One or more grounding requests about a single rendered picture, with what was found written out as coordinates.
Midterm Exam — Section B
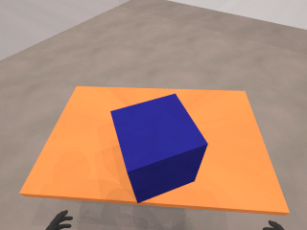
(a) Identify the robot right hand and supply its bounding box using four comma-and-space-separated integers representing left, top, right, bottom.
263, 220, 285, 230

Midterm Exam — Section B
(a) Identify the robot left hand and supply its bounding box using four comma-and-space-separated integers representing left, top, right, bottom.
45, 210, 73, 230

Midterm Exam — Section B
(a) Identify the table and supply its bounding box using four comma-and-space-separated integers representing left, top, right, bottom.
19, 86, 290, 216

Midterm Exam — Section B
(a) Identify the carton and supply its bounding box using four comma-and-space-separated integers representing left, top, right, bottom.
110, 93, 208, 203

